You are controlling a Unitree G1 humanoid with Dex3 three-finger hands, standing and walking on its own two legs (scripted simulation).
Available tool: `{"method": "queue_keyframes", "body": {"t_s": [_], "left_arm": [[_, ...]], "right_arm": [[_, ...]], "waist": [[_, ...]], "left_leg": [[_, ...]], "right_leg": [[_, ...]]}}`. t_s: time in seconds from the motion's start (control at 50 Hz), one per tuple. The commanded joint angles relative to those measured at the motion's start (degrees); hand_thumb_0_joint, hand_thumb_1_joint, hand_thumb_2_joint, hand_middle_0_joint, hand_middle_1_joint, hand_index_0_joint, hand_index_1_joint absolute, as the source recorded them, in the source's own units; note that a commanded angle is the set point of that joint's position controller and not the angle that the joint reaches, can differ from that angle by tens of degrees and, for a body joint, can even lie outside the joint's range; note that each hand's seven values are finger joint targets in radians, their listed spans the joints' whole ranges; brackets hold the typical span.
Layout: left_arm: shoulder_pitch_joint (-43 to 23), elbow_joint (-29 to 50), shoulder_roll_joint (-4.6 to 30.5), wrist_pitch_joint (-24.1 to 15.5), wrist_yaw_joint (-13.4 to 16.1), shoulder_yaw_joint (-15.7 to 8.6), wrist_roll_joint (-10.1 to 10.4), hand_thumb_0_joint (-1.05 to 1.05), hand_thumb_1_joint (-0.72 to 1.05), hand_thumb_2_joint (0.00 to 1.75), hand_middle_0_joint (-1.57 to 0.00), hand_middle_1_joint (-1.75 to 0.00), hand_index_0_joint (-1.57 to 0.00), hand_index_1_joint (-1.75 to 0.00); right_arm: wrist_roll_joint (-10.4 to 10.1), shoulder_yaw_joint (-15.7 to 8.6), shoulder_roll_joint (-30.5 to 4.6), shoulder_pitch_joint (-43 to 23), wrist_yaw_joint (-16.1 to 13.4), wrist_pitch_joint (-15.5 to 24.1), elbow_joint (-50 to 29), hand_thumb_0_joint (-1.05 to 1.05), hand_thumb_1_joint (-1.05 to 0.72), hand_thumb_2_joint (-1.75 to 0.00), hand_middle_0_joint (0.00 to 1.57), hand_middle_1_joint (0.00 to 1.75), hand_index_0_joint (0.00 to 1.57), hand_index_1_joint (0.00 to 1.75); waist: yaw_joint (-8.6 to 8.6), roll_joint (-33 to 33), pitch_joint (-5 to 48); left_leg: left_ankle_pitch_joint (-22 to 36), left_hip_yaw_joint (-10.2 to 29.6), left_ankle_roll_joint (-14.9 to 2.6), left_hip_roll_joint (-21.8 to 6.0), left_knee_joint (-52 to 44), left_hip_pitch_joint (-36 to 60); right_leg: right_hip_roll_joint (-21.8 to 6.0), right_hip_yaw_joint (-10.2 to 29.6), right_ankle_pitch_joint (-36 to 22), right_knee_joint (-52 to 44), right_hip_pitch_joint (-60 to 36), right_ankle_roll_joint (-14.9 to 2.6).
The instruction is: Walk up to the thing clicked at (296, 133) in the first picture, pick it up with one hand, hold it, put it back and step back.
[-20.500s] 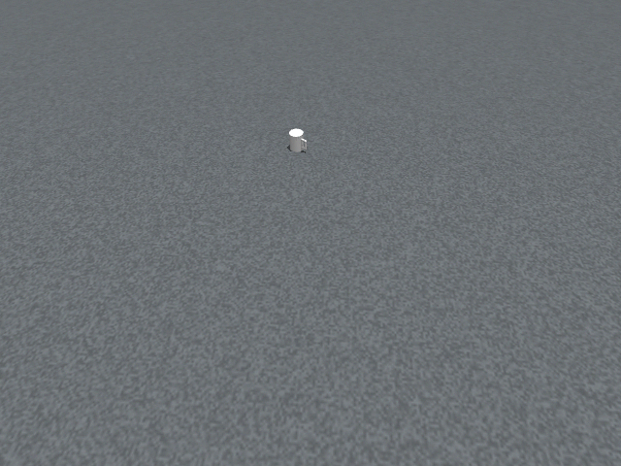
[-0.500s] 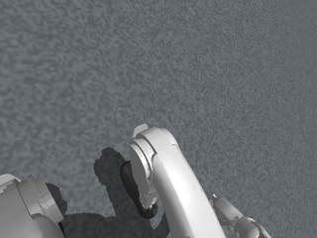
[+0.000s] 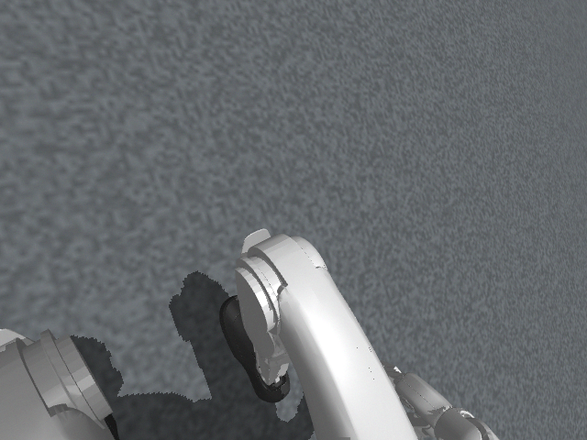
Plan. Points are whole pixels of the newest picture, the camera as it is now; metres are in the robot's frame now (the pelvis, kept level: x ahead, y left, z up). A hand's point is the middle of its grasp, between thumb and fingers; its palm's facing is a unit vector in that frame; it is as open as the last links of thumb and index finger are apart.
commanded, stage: rest palm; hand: left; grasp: from above
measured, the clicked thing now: out of the picture +0.50 +0.38 -0.26
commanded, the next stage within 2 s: close in 0.18 s
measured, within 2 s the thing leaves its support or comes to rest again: neither
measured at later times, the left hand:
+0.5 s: hand out of the picture +0.46 +0.38 -0.23, palm faces -0.42 -0.16 -0.89, open 13.3 cm
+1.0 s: hand out of the picture +0.46 +0.38 -0.23, palm faces -0.41 -0.16 -0.90, open 12.1 cm
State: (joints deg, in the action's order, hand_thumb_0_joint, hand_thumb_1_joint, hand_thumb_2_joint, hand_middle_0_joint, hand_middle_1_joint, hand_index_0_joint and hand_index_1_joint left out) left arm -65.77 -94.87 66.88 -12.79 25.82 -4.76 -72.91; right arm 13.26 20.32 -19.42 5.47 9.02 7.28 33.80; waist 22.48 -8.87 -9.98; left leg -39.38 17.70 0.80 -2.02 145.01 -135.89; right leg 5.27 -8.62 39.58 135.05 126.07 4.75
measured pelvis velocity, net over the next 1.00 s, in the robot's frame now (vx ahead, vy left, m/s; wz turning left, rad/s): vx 0.00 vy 0.00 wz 0.00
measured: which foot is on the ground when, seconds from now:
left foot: down 0.00-1.00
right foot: down 0.00-1.00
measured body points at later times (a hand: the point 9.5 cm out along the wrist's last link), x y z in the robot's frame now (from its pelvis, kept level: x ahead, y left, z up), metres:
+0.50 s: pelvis +0.00 +0.00 +0.00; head +0.28 +0.14 +0.32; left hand +0.48 +0.38 -0.18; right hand +0.08 -0.25 -0.05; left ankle +0.06 +0.13 -0.27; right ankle +0.12 -0.13 -0.27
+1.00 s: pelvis +0.00 +0.00 +0.00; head +0.28 +0.15 +0.32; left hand +0.48 +0.39 -0.18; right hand +0.07 -0.25 -0.05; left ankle +0.06 +0.13 -0.27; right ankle +0.11 -0.13 -0.27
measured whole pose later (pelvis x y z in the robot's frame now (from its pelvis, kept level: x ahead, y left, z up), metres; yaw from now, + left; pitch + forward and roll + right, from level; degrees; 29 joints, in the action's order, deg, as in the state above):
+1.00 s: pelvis +0.00 +0.00 +0.00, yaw +0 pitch +27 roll -16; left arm -65.9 -94.4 67.2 -13.6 25.9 -4.7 -72.7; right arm 13.4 20.7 -19.6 4.4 8.8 7.2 33.2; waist 22.3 -9.4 -10.8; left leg -39.3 17.8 0.8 -2.3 145.2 -135.6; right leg 5.3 -8.8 39.1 135.0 125.9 4.6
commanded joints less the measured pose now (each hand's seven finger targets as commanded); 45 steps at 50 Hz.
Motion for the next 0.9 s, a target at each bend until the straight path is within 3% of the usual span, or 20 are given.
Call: {"method": "queue_keyframes", "body": {"t_s": [0.0,0.16,0.22,0.26,0.3,0.34,0.44,0.54,0.64,0.82,0.88], "left_arm": [[-12.75,7.11,12.70,-0.55,1.39,-0.17,1.07,0.00,-0.44,1.00,-0.09,-1.12,-0.11,-1.10],[-13.44,9.13,14.43,-1.42,1.54,-0.87,0.53,0.00,-0.43,1.03,-0.10,-1.14,-0.12,-1.12],[-12.61,7.60,12.95,-1.21,1.88,-0.19,0.54,0.00,-0.43,1.03,-0.10,-1.15,-0.11,-1.13],[-13.37,8.29,14.14,-1.49,2.43,-0.98,0.82,0.00,-0.42,1.05,-0.10,-1.16,-0.12,-1.14],[-12.67,7.56,13.99,-1.08,2.27,-0.36,0.12,0.00,-0.43,0.90,-0.08,-1.09,-0.11,-1.05],[-12.63,7.48,13.93,-0.89,2.40,-0.65,0.14,0.00,-0.41,0.87,-0.08,-1.09,-0.12,-1.05],[-13.81,8.74,14.54,-0.63,2.29,-1.00,0.90,0.00,-0.39,0.88,-0.09,-1.09,-0.13,-1.05],[-13.17,7.83,14.18,-0.69,2.12,-0.55,1.58,0.00,-0.33,0.87,-0.14,-1.09,-0.17,-1.04],[-13.45,8.23,13.55,-0.85,1.57,-0.01,1.05,0.00,-0.30,0.85,-0.16,-1.06,-0.20,-1.01],[-11.51,6.28,13.45,-0.74,1.69,0.10,0.80,0.00,-0.23,0.82,-0.21,-1.04,-0.25,-0.99],[-13.63,8.31,15.22,-0.88,1.86,-1.21,1.24,0.00,-0.20,0.80,-0.23,-1.02,-0.28,-0.97]], "right_arm": [[-0.07,-5.73,-18.88,9.73,-0.65,-0.15,0.29,0.00,-0.90,-0.90,0.20,0.30,0.20,0.30],[0.09,-5.58,-19.11,9.21,-0.78,-0.82,-0.10,0.00,-0.91,-0.91,0.20,0.30,0.20,0.30],[0.08,-5.47,-18.86,9.25,-0.68,-0.72,0.02,0.00,-0.91,-0.91,0.20,0.30,0.20,0.30],[0.20,-5.41,-19.34,8.75,-0.77,-0.67,-0.31,0.00,-0.90,-0.91,0.20,0.30,0.20,0.30],[-0.04,-5.40,-19.06,8.71,-0.68,-0.58,-0.25,0.00,-0.90,-0.90,0.20,0.30,0.20,0.30],[-0.01,-5.58,-19.20,8.77,-0.67,-0.47,-0.29,0.00,-0.90,-0.90,0.20,0.30,0.20,0.30],[-0.07,-5.53,-19.36,9.26,-0.70,-0.09,-0.32,0.00,-0.90,-0.90,0.20,0.30,0.20,0.30],[-0.04,-5.32,-19.13,8.45,-1.03,-0.17,-0.53,0.00,-0.90,-0.90,0.20,0.30,0.20,0.30],[-0.24,-5.56,-19.40,8.40,-1.00,-0.24,-0.23,0.00,-0.89,-0.90,0.20,0.30,0.20,0.30],[-0.10,-5.26,-19.08,8.80,-0.85,-0.10,0.01,0.00,-0.89,-0.90,0.20,0.30,0.20,0.30],[-0.16,-5.58,-19.61,8.74,-1.00,-0.11,-0.22,0.00,-0.89,-0.90,0.20,0.30,0.20,0.30]], "waist": [[2.40,33.10,35.34],[1.65,35.47,37.76],[2.04,35.13,36.22],[1.89,34.42,35.58],[1.73,35.21,35.73],[1.82,34.42,35.26],[2.36,33.94,36.76],[1.89,32.86,36.04],[2.10,34.79,36.68],[2.03,33.00,34.30],[1.65,33.47,35.84]], "left_leg": [[13.07,-7.10,-1.18,-2.51,-14.12,31.34],[15.26,-6.70,-0.81,-2.87,-14.54,34.86],[15.34,-6.93,-0.85,-2.78,-14.45,34.10],[14.25,-6.78,-0.72,-2.77,-14.37,32.64],[14.91,-7.03,-0.92,-2.77,-14.04,33.54],[14.05,-7.22,-0.94,-2.62,-14.09,32.24],[14.60,-6.98,-1.09,-2.74,-13.84,33.27],[11.53,-7.22,-1.17,-2.68,-14.41,31.19],[13.79,-6.03,-0.51,-2.99,-14.69,34.28],[12.18,-7.03,-1.07,-2.68,-14.32,31.22],[12.91,-6.32,-0.71,-2.71,-14.76,32.54]], "right_leg": [[1.27,-7.66,-16.37,-11.66,-17.37,-5.37],[1.33,-7.90,-17.37,-11.15,-18.06,-5.44],[1.35,-7.90,-17.34,-11.21,-17.31,-5.55],[1.34,-8.14,-16.69,-11.28,-16.96,-5.73],[1.31,-7.71,-17.12,-11.10,-17.01,-5.59],[1.28,-7.74,-16.73,-11.31,-16.96,-5.60],[1.21,-7.72,-17.41,-11.46,-18.15,-5.28],[1.45,-7.62,-15.47,-12.09,-18.58,-5.41],[1.27,-8.29,-16.11,-10.62,-16.06,-5.68],[1.48,-7.72,-15.31,-11.43,-17.15,-5.48],[1.12,-8.08,-15.83,-11.04,-16.80,-5.49]]}}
